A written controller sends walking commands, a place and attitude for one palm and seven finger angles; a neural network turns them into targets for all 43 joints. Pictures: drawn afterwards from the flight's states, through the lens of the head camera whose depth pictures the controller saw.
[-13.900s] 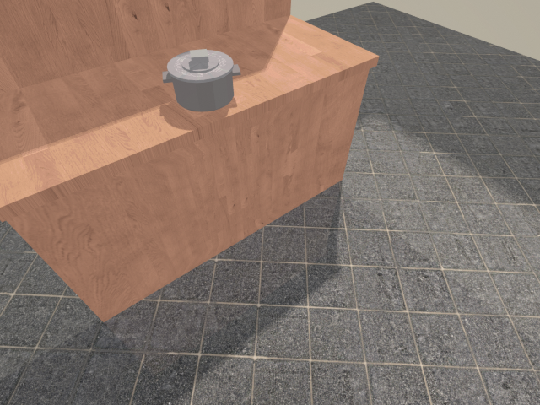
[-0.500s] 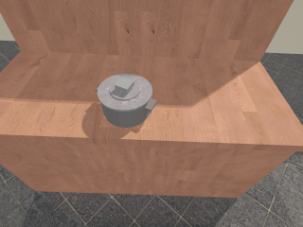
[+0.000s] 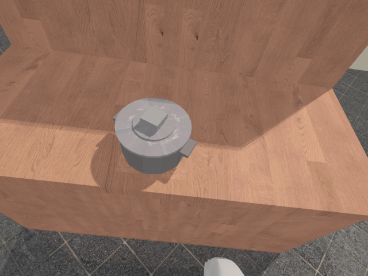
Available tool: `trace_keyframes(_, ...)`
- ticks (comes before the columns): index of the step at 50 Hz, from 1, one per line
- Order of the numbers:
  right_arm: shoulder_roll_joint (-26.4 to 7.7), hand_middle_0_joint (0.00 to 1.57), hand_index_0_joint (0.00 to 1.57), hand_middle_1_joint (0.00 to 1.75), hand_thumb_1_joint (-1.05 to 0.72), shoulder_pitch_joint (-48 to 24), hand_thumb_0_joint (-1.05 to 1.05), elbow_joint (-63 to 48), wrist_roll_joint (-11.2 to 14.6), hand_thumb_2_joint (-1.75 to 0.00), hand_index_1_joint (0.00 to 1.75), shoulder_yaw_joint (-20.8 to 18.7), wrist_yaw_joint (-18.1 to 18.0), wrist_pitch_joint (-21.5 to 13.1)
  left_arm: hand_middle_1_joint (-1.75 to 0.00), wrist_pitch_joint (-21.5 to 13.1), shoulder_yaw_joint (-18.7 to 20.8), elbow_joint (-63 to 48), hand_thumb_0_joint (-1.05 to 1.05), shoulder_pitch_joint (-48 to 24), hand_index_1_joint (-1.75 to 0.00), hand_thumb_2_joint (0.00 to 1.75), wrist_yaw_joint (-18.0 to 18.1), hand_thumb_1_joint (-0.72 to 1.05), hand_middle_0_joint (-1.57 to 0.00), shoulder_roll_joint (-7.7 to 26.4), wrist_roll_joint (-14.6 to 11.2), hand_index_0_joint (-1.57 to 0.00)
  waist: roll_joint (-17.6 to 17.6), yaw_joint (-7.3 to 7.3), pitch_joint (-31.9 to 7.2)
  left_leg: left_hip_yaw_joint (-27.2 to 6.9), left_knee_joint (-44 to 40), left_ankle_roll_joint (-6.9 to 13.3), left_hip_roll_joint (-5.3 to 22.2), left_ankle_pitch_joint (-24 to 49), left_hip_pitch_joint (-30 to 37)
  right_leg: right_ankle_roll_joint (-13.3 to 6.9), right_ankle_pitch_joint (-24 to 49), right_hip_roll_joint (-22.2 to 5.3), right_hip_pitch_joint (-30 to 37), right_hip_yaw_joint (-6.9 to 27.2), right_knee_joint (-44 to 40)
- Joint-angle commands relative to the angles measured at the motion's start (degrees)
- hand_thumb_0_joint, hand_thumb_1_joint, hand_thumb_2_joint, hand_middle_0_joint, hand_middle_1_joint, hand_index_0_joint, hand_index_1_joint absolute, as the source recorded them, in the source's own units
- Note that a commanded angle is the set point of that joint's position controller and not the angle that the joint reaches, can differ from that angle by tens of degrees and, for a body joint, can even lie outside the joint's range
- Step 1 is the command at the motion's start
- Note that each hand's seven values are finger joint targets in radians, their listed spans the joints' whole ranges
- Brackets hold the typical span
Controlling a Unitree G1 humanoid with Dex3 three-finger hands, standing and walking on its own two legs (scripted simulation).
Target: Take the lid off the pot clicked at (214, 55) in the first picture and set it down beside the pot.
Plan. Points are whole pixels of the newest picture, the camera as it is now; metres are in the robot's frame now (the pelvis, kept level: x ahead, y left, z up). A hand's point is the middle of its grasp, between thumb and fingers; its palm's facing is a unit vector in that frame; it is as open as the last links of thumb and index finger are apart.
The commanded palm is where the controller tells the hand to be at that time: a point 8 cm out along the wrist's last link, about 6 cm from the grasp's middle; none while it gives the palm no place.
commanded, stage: come to a stop and stand still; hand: left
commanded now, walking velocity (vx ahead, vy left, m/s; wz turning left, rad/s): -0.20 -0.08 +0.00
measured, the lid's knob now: (154, 117) +0.46 +0.12 +0.05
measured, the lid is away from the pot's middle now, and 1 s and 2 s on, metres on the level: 0.00 0.00 0.00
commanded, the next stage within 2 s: none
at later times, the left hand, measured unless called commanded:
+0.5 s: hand out of the picture +0.12 +0.17 -0.20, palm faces +0.03 -0.99 -0.17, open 7.3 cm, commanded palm none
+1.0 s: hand out of the picture -0.02 +0.19 -0.17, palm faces -0.04 -0.96 -0.26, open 7.4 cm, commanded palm none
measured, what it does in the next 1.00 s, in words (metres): steps on the spot: right foot, then left foot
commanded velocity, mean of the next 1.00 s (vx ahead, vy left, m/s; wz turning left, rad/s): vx -0.07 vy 0.02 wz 0.00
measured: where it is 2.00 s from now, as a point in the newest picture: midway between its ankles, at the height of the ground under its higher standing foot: outside the picture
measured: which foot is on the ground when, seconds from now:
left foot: down 0.00-0.22, up 0.24-0.42, down 0.44-1.00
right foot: up 0.00-0.20, down 0.22-0.46, up 0.48-0.68, down 0.70-1.00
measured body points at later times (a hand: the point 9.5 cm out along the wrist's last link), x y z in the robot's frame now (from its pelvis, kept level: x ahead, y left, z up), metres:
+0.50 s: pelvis +0.04 +0.00 -0.02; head +0.08 +0.04 +0.43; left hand +0.12 +0.23 -0.19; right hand +0.10 -0.24 -0.15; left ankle +0.04 +0.09 -0.74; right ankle +0.07 -0.16 -0.74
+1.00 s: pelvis -0.05 +0.00 -0.01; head -0.07 -0.02 +0.44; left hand -0.01 +0.24 -0.15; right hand -0.05 -0.24 -0.17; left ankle +0.04 +0.09 -0.74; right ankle -0.03 -0.13 -0.74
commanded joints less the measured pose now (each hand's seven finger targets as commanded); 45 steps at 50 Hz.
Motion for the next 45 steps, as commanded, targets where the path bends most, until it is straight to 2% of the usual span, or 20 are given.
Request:
trace_keyframes(1, -8.6, 0.2, 0.2, 0.3, -0.9, 2.9, 0.0, -2.6, 0.1, -0.9, 0.3, -1.4, -1.0, -0.3, -0.3, 0.2, -0.1, -3.8, 0.0, 2.0, -0.3, 0.9, -0.2, 0.9, -0.2, -0.6, -0.5, -0.2, 10.8, 0.32, -1.4, -5.9, -2.7, 4.6, 14.3, 58.4, 3.5, 1.2, 1.0, -0.8, -2.4, -0.5, -4.5)
trace_keyframes(5, -9.7, 0.2, 0.2, 0.3, -0.9, 2.7, 0.0, -3.6, 0.5, -0.9, 0.3, -2.5, -1.5, 1.3, -0.3, -0.1, -0.1, -7.3, 0.0, -4.1, -0.3, 0.9, -0.1, 0.9, -0.2, 0.0, -0.8, -0.2, 11.4, -1.45, -2.2, -5.1, 2.3, 2.1, 13.6, 68.4, 6.8, 0.5, 0.2, -1.2, 3.2, -3.9, -26.0)
trace_keyframes(9, -12.0, 0.2, 0.2, 0.3, -0.9, 0.7, 0.0, -5.9, 3.0, -0.9, 0.3, -4.3, -1.0, 2.1, -0.3, -1.3, 1.3, -4.3, 0.0, 8.3, -0.3, 0.9, 0.6, 0.9, -0.2, 3.7, -0.8, -0.2, 8.0, 3.63, -9.7, -5.9, 15.2, -3.1, 8.6, 64.2, 4.2, -0.8, 29.1, -1.5, 24.8, -5.6, -48.9)
trace_keyframes(10, -10.1, 0.2, 0.2, 0.3, -0.9, 1.5, 0.0, -6.2, 3.3, -0.9, 0.3, -4.5, -0.7, 2.2, -0.3, -1.6, 2.0, -3.0, 0.0, 11.6, -0.3, 0.9, 1.2, 0.9, -0.2, 6.8, -0.6, -0.2, 2.3, 4.35, -12.0, -4.4, 23.6, -4.4, 4.6, 46.5, -3.9, -3.5, 51.9, -7.4, 34.1, -0.7, -47.7)
trace_keyframes(11, -6.7, 0.2, 0.2, 0.3, -0.9, 2.1, 0.0, -6.5, 3.7, -0.9, 0.3, -3.9, -0.7, 2.6, -0.3, -1.8, 2.3, -2.1, 0.0, 11.9, -0.3, 0.9, 1.7, 0.9, -0.2, 9.4, -0.4, -0.2, -7.6, 2.98, -14.6, -2.0, 34.2, -6.8, -1.6, -3.9, -14.2, -11.8, 82.0, -20.0, 40.8, 11.6, -42.9)
trace_keyframes(12, -4.9, 0.2, 0.2, 0.3, -0.9, 2.6, 0.0, -6.7, 3.7, -0.9, 0.3, -3.4, -0.6, 2.9, -0.3, -2.0, 1.8, -3.4, 0.0, 9.6, -0.3, 0.9, 1.8, 0.9, -0.2, 9.5, 0.2, -0.2, -8.8, 1.75, -15.2, -6.2, 38.4, -5.9, -1.5, -17.9, -14.3, -17.0, 85.5, -26.1, 35.3, 13.8, -43.9)
trace_keyframes(15, -3.3, 0.2, 0.2, 0.3, -0.9, 1.3, 0.0, -5.8, 3.0, -0.9, 0.3, -3.1, -0.3, 5.2, -0.3, -1.4, 0.9, -6.9, 0.0, -2.3, -0.3, 0.9, 1.8, 0.9, -0.2, 6.9, 0.6, -0.2, -10.1, -2.84, -4.7, -4.9, 35.7, -6.5, 1.2, -15.6, -11.7, -13.8, 60.4, -20.1, 17.2, 7.5, -48.3)
trace_keyframes(18, -4.2, 0.2, 0.2, 0.3, -0.9, 1.3, 0.0, -6.1, 3.2, -0.9, 0.3, -3.0, 0.5, 4.9, -0.3, -1.1, 1.3, -7.3, 0.0, -1.6, -0.3, 0.9, 1.7, 0.9, -0.2, 7.3, 0.4, -0.2, -10.8, -2.82, -6.4, -1.4, 19.6, -7.2, 0.9, -8.9, -11.0, -9.8, 57.0, -16.5, 20.3, 3.5, -45.6)
trace_keyframes(21, -7.4, 0.2, 0.2, 0.3, -0.9, 1.6, 0.0, -5.6, 2.7, -0.9, 0.3, -3.4, 0.4, 3.7, -0.3, -0.2, 1.2, -7.8, 0.0, 0.5, -0.3, 0.9, 1.7, 0.9, -0.2, 5.8, -0.9, -0.2, 1.0, -2.22, -8.9, -0.4, -1.8, -6.1, 3.4, 20.1, -0.6, -3.3, 39.0, -10.4, 18.4, 1.5, -37.0)
trace_keyframes(23, -10.4, 0.2, 0.2, 0.3, -0.9, -4.0, 0.0, -9.0, 1.3, -0.9, 0.3, -3.2, 0.4, 3.1, -0.3, 0.9, 0.7, -7.8, 0.0, 2.1, -0.3, 0.9, 1.9, 0.9, -0.2, 3.0, -1.7, -0.2, 15.6, 0.02, -7.2, -13.1, -5.0, 3.2, 16.4, 41.2, -9.5, 1.6, -2.1, -1.6, 19.8, -0.5, -30.0)
trace_keyframes(25, -9.3, 0.2, 0.2, 0.3, -0.9, -10.3, 0.0, -10.1, 1.1, -0.9, 0.3, -2.3, 0.0, 2.4, -0.3, 2.4, 0.6, -6.2, 0.0, 4.3, -0.3, 0.9, 2.2, 0.9, -0.2, 2.9, -1.2, -0.2, 16.8, 2.18, -4.9, -14.3, -8.7, 6.3, 16.7, 34.8, -17.9, 1.7, -7.4, -2.0, 22.7, 3.7, -18.9)
trace_keyframes(26, -18.6, 0.2, 0.2, 0.3, -0.9, -11.9, 0.0, -11.8, 1.9, -0.9, 0.3, -5.2, 0.6, 2.1, -0.3, 0.7, 0.5, -4.0, 0.0, 8.1, -0.3, 0.9, 2.6, 0.9, -0.2, 7.0, -0.9, -0.2, 24.5, 2.13, -13.5, -11.7, 5.2, 2.9, 16.9, 57.9, -0.2, -0.2, -6.3, -2.7, 12.1, 4.2, -24.4)
trace_keyframes(28, -13.6, 0.2, 0.2, 0.3, -0.9, -5.5, 0.0, -13.2, 0.6, -0.9, 0.3, -4.8, 0.7, 2.6, -0.3, -0.6, 0.9, -7.7, 0.0, 1.4, -0.3, 0.9, 1.8, 0.9, -0.2, 6.0, -0.7, -0.2, 27.7, -1.61, -15.5, -9.3, 5.9, 2.1, 13.8, 60.0, 8.8, -0.3, -4.8, -0.3, 6.8, 0.4, -23.4)
trace_keyframes(29, -12.8, 0.2, 0.2, 0.3, -0.9, -1.6, 0.0, -12.3, 0.6, -0.9, 0.3, -4.5, 0.5, 2.9, -0.3, -1.3, 0.5, -7.8, 0.0, 0.1, -0.3, 0.9, 1.6, 0.9, -0.2, 5.2, -0.7, -0.2, 23.0, -3.39, -15.3, -9.7, 6.4, 2.7, 13.9, 62.4, 11.4, -0.6, -7.5, 0.2, 6.0, -0.1, -24.9)
trace_keyframes(32, -13.6, 0.2, 0.2, 0.3, -0.9, -1.7, 0.0, -13.6, 0.9, -0.9, 0.3, -4.3, 0.5, 3.5, -0.3, -1.3, 0.0, -7.0, 0.0, 2.2, -0.3, 0.9, 1.0, 0.9, -0.2, 2.9, -0.8, -0.2, 5.5, -1.79, -8.0, -9.6, 6.7, 2.4, 12.8, 47.4, 4.1, -0.9, 1.7, 0.5, 12.5, -2.0, -41.3)
trace_keyframes(34, -12.1, 0.2, 0.2, 0.3, -0.9, -3.7, 0.0, -14.6, 1.7, -0.9, 0.3, -3.9, 0.7, 3.5, -0.3, -1.7, -0.2, -6.0, 0.0, 4.9, -0.3, 0.9, 1.3, 0.9, -0.2, 4.4, -0.4, -0.2, -3.2, -1.51, -5.2, -6.4, 7.9, -1.4, 8.7, 24.1, -4.8, -2.7, 18.8, -2.9, 17.9, 4.4, -47.8)
trace_keyframes(35, -10.6, 0.2, 0.2, 0.3, -0.9, -3.6, 0.0, -14.7, 1.6, -0.9, 0.3, -3.5, 0.8, 3.3, -0.3, -1.8, -0.2, -6.4, 0.0, 3.7, -0.3, 0.9, 1.0, 0.9, -0.2, 5.4, -0.4, -0.2, -2.4, -1.74, -4.5, -4.8, 6.8, -2.7, 6.5, 14.4, -6.6, -4.9, 24.2, -6.6, 17.9, 7.4, -48.3)
trace_keyframes(37, -9.8, 0.2, 0.2, 0.3, -0.9, -3.2, 0.0, -14.4, 1.1, -0.9, 0.3, -2.9, 1.4, 3.4, -0.3, -1.3, -0.9, -7.4, 0.0, 2.0, -0.3, 0.9, 0.6, 0.9, -0.2, 6.8, -0.4, -0.2, 7.0, -3.26, -2.4, -6.1, 0.8, -3.5, 4.9, 0.8, -6.1, -5.5, 9.8, -7.5, 11.5, 7.2, -48.4)
trace_keyframes(40, -12.2, 0.2, 0.2, 0.3, -0.9, -4.1, 0.0, -13.9, 0.7, -0.9, 0.3, -3.2, 1.8, 3.9, -0.3, -0.5, -0.8, -6.6, 0.0, 3.4, -0.3, 0.9, 0.4, 0.9, -0.2, 7.2, -0.1, -0.2, -2.7, -1.36, 2.7, -8.2, -3.1, -2.6, 6.3, -10.4, -11.0, -3.5, -7.7, -3.8, 9.6, 6.0, -49.7)
trace_keyframes(45, -11.4, 0.2, 0.2, 0.3, -0.9, -0.3, 0.0, -12.2, 0.3, -0.9, 0.3, -2.8, 2.1, 4.4, -0.3, -0.2, -0.4, -6.6, 0.0, 5.6, -0.3, 0.9, 0.4, 0.9, -0.2, 8.2, -0.1, -0.2, -2.8, -1.51, 4.6, -5.9, -0.7, -2.7, 4.1, -11.1, -11.4, -4.0, -16.9, -4.7, 4.1, 8.9, -53.2)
